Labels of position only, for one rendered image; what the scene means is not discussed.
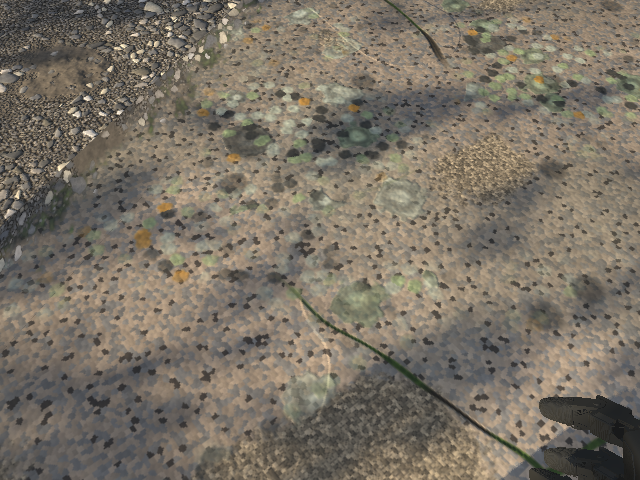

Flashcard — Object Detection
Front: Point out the right robot hand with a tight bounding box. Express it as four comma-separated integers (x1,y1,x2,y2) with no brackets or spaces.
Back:
529,395,640,480

